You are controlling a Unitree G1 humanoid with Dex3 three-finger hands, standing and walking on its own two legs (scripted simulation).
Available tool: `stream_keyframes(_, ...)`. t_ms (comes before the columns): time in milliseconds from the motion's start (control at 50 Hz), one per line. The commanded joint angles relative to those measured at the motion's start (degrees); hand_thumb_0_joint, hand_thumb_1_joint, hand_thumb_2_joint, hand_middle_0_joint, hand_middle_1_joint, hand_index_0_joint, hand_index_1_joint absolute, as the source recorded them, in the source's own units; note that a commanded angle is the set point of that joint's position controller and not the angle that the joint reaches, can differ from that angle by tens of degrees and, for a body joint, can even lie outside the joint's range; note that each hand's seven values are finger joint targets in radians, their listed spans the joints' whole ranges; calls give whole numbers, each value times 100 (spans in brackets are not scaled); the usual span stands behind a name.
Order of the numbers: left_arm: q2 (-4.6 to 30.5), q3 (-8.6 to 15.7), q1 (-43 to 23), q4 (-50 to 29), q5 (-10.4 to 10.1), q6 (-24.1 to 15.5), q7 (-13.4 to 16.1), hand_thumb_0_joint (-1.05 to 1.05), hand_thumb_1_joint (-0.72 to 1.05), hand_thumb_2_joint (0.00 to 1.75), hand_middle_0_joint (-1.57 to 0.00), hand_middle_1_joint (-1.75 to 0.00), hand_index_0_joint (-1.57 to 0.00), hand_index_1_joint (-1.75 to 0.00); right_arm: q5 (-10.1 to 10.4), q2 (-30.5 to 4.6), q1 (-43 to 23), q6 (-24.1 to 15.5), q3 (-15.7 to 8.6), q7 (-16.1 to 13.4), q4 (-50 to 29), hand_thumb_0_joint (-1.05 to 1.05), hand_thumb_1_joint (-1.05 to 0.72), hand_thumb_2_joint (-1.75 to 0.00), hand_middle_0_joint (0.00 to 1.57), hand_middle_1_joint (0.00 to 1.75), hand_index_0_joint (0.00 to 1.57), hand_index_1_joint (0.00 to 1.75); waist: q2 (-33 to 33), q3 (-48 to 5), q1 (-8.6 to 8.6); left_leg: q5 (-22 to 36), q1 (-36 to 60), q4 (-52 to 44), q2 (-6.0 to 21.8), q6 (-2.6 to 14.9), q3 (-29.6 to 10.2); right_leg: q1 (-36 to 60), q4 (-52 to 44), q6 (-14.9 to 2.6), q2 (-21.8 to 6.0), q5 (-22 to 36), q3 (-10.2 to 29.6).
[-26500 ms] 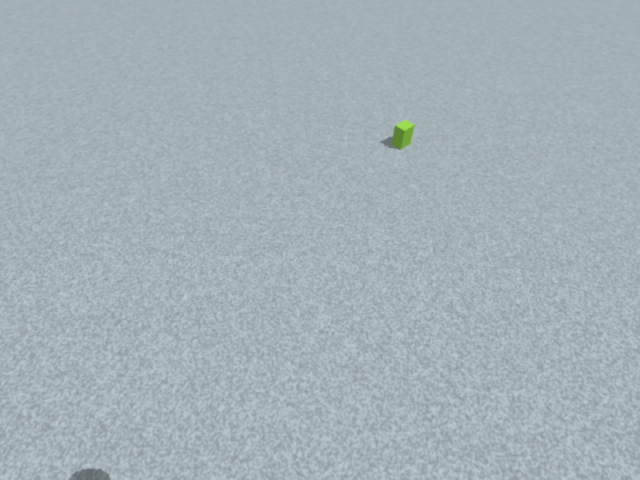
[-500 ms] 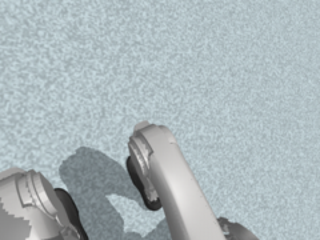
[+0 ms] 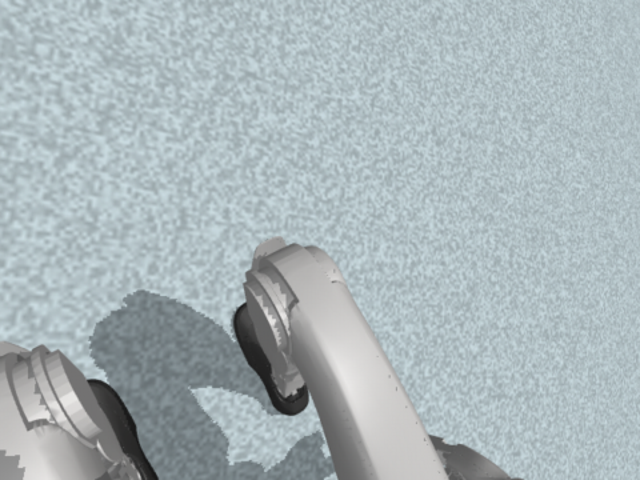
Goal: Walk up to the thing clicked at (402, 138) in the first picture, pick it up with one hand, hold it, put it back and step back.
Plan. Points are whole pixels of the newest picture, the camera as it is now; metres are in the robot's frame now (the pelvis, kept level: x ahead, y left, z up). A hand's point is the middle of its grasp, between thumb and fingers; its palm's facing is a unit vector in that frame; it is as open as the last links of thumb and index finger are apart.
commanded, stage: rest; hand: left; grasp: from above
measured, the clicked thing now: out of the picture +0.47 +0.33 -0.27
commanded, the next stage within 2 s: open in 0.58 s
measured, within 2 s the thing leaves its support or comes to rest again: neither
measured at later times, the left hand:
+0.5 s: hand out of the picture +0.48 +0.32 -0.21, palm faces -0.07 -0.42 -0.90, open 9.5 cm
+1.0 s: hand out of the picture +0.47 +0.32 -0.22, palm faces -0.08 -0.42 -0.90, open 10.6 cm
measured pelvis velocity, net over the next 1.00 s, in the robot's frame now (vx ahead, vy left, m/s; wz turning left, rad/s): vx -0.01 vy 0.00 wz -0.04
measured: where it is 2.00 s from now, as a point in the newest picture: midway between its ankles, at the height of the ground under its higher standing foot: (208, 417)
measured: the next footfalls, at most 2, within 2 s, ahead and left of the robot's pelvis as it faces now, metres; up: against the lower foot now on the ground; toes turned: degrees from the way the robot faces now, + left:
none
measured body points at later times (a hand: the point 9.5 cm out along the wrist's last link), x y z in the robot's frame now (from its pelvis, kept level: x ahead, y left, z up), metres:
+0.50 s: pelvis +0.00 +0.00 +0.00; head +0.30 +0.08 +0.33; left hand +0.48 +0.34 -0.16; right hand -0.02 -0.24 -0.06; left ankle +0.07 +0.14 -0.30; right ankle +0.11 -0.11 -0.30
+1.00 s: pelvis -0.01 +0.00 +0.00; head +0.30 +0.09 +0.32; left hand +0.48 +0.34 -0.17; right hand -0.03 -0.23 -0.05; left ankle +0.07 +0.14 -0.30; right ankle +0.11 -0.11 -0.30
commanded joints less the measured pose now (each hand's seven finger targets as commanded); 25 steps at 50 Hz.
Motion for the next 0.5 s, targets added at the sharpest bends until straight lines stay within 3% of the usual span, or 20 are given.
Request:
stream_keyframes(0, 1185, -314, -1857, -903, 162, -72, 258, 0, 85, 78, -114, -71, -117, -69, -12, -1764, 1482, -15, -332, 21, 219, 0, -91, -90, 20, 30, 20, 30, 2888, -4167, -391, 1301, 2970, -1164, 137, 194, 541, 2441, -1300, -203, 71, 1749, -528)
stream_keyframes(120, 1291, -348, -1604, -435, 160, -65, 260, 0, 85, 80, -117, -70, -119, -69, 41, -1902, 1512, -34, -312, 0, 153, 0, -91, -90, 20, 30, 20, 30, 2826, -4156, -361, 1161, 2807, -1225, 152, 195, 515, 2574, -1389, -208, 151, 1653, -505)
stream_keyframes(220, 1337, -330, -1670, -541, 75, -66, 264, 0, 82, 76, -115, -67, -116, -66, 58, -1873, 1481, -42, -226, -1, 40, 0, -91, -90, 20, 30, 20, 30, 2791, -4072, -401, 1255, 2932, -1256, 183, 172, 404, 2443, -1334, -204, 147, 1724, -576)
stream_keyframes(240, 1244, -383, -1582, -510, 74, -65, 238, 0, 83, 74, -114, -67, -117, -65, 63, -1871, 1536, -39, -216, 8, -5, 0, -91, -90, 20, 30, 20, 30, 2831, -4022, -476, 1320, 2985, -1251, 172, 166, 414, 2445, -1326, -205, 149, 1792, -578)
stream_keyframes(480, 1420, -522, -1389, -412, 107, -153, 172, 0, 71, 74, -107, -65, -108, -65, 76, -1845, 1462, -99, -53, -71, -3, 0, -91, -90, 20, 30, 20, 30, 2674, -3697, -461, 910, 2594, -1223, 160, 223, 429, 2469, -1489, -186, 218, 1416, -568)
